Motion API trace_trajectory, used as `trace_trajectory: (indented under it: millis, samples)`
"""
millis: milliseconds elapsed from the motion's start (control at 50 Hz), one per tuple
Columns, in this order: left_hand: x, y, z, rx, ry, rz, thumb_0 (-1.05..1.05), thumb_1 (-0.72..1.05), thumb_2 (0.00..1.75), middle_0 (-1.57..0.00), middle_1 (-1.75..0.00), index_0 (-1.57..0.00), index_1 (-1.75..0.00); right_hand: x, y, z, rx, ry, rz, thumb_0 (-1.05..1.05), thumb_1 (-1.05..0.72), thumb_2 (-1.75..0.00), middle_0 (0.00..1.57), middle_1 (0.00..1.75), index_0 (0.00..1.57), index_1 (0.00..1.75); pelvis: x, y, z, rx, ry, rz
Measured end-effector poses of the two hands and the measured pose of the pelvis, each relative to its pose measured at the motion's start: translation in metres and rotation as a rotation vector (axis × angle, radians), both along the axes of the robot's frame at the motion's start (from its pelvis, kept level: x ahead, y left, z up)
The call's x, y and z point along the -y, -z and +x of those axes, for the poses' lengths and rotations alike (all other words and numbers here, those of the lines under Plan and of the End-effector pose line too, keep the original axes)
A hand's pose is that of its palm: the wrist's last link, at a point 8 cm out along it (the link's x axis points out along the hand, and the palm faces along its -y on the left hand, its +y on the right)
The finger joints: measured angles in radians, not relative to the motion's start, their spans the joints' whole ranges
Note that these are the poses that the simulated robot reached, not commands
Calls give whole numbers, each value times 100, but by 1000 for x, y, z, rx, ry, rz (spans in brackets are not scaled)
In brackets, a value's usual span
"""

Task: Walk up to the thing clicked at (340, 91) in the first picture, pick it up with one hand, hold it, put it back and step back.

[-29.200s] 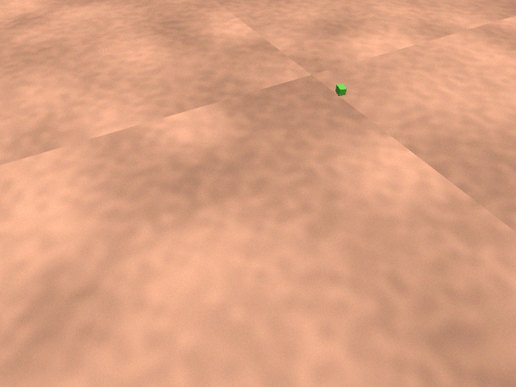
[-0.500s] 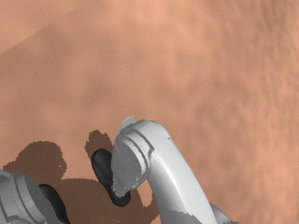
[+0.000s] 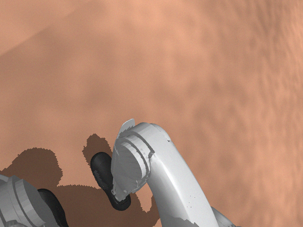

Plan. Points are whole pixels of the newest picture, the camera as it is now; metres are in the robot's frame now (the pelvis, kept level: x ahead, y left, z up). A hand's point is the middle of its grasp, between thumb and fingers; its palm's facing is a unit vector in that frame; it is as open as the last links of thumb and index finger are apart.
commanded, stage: open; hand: left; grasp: from above
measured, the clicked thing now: out of the picture +0.49 +0.34 -0.29
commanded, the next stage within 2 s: withdraw in 0.34 s
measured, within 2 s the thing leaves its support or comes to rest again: neither
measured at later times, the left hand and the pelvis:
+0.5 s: hand out of the picture +0.47 +0.33 -0.26, palm faces -0.43 -0.19 -0.88, open 11.1 cm; pelvis +0.00 +0.00 +0.00, yaw +0 degrees
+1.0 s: hand out of the picture +0.46 +0.34 -0.09, palm faces -0.42 -0.12 -0.90, open 11.9 cm; pelvis +0.00 +0.00 +0.05, yaw +7 degrees
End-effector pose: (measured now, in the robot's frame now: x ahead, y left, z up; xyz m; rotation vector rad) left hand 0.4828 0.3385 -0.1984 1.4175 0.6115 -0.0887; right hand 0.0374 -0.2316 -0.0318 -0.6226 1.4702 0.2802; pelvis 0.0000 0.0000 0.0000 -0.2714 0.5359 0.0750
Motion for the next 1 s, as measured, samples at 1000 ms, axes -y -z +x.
trace_trajectory:
  millis: [1000]
  samples:
    - [1, -166, -20, -5, 63, 40, 0, -13, 70, -44, -57, -42, -59, 18, -2, 45, 144, 154, 63, 1, -91, -90, 20, 30, 20, 30, 4, -49, -2, -74, -64, 82]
